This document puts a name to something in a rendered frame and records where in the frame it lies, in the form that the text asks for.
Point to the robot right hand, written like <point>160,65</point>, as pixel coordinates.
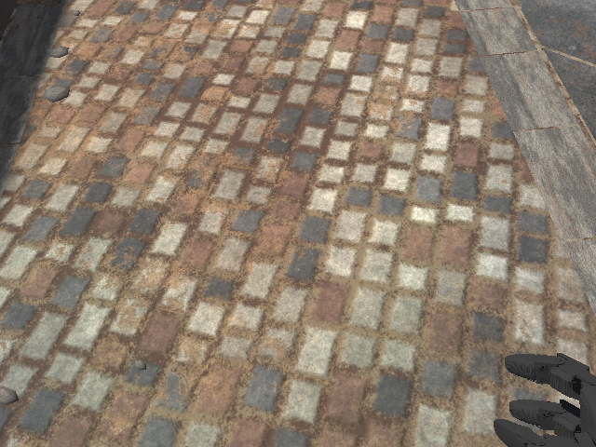
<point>574,427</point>

